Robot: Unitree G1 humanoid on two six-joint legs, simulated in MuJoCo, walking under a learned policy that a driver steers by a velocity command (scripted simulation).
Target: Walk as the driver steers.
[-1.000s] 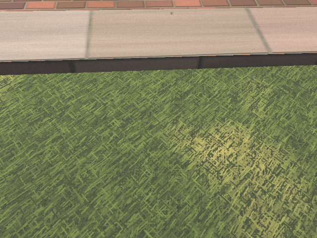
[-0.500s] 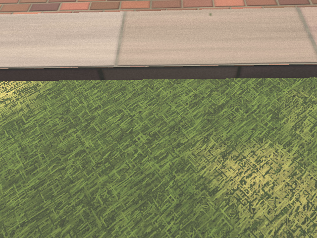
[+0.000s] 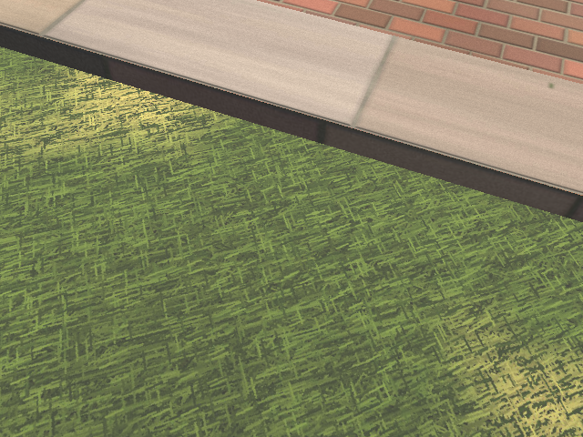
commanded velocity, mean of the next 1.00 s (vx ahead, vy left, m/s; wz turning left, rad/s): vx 0.00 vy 0.00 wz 0.60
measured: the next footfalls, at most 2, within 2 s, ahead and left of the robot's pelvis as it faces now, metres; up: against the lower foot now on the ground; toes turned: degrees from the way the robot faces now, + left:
right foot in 0.22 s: +0.05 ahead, -0.12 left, +0.00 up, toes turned +12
left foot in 0.66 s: -0.04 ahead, +0.08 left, +0.00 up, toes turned +24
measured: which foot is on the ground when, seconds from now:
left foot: down 0.00-0.22, up 0.24-0.64, down 0.66-1.00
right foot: up 0.00-0.20, down 0.22-0.66, up 0.68-1.00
